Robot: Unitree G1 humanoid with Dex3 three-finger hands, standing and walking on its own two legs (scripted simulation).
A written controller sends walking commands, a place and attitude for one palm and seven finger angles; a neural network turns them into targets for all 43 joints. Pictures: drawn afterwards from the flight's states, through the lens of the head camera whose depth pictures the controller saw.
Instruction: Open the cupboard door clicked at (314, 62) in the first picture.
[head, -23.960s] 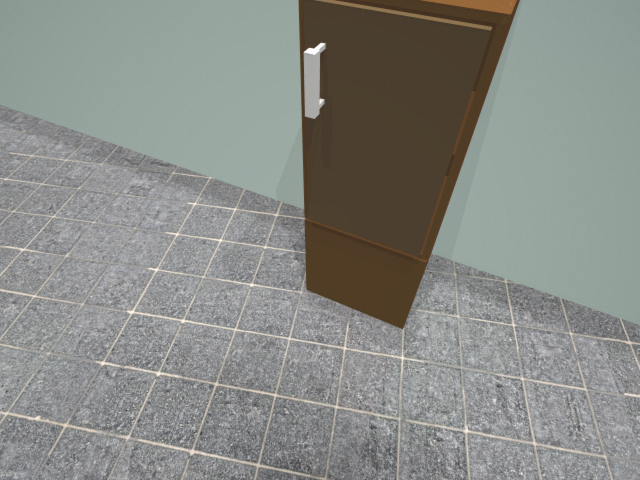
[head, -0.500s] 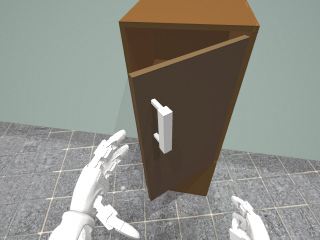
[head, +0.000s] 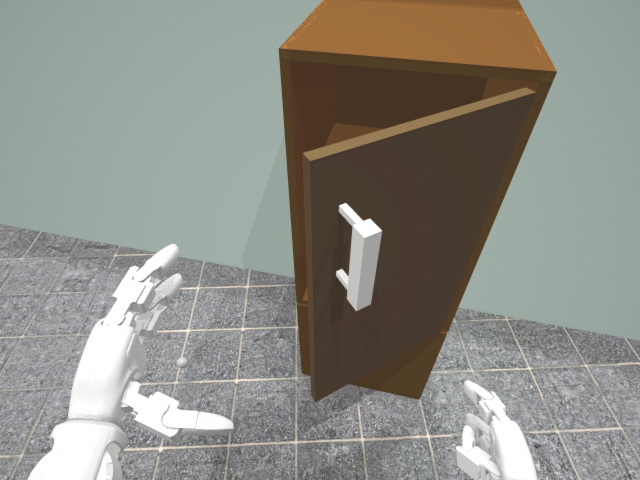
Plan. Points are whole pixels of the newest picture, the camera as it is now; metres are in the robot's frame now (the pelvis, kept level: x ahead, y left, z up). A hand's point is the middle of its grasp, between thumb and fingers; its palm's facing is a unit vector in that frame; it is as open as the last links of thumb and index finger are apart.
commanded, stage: draw the hand back to the body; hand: left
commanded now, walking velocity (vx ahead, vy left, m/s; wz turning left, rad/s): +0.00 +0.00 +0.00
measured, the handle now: (353, 257) +0.36 +0.00 +0.12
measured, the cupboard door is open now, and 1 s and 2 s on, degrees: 42 42 42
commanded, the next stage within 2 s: step back with the hand held close in 0.94 s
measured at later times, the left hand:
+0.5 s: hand (95, 320) +0.21 +0.25 +0.16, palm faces +0.37 -0.85 -0.38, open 9.8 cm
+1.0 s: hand (89, 319) +0.21 +0.25 +0.17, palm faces +0.42 -0.82 -0.39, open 7.4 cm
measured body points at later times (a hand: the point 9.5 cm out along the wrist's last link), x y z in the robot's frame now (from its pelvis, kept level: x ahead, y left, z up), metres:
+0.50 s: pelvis +0.02 +0.01 +0.01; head +0.01 +0.00 +0.46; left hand +0.19 +0.29 +0.19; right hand +0.21 -0.21 -0.06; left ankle +0.01 +0.10 -0.73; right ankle -0.01 -0.10 -0.73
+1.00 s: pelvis +0.02 -0.01 +0.02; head +0.00 -0.02 +0.47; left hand +0.18 +0.29 +0.19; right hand +0.20 -0.23 -0.07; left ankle +0.01 +0.10 -0.73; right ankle -0.01 -0.10 -0.73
